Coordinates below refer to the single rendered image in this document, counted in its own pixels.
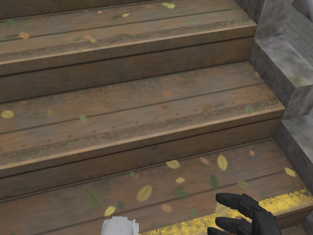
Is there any right robot hand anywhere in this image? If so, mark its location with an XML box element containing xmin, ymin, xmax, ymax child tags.
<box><xmin>207</xmin><ymin>193</ymin><xmax>282</xmax><ymax>235</ymax></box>

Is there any robot left thigh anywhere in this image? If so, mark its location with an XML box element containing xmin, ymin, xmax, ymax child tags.
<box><xmin>101</xmin><ymin>216</ymin><xmax>140</xmax><ymax>235</ymax></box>

